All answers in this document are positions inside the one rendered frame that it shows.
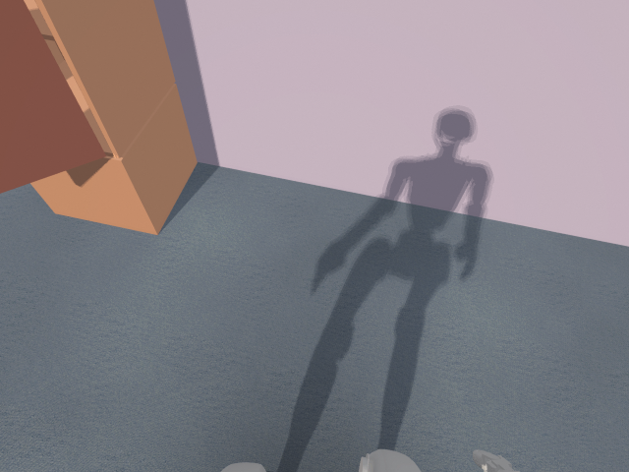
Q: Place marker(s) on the robot right hand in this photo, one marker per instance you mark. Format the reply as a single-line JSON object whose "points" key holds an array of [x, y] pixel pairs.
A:
{"points": [[491, 463]]}

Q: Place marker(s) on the right robot thigh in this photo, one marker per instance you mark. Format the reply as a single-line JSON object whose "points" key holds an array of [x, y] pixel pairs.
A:
{"points": [[385, 460]]}

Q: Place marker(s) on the cupboard door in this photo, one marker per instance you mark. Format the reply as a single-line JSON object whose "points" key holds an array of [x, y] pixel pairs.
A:
{"points": [[43, 130]]}

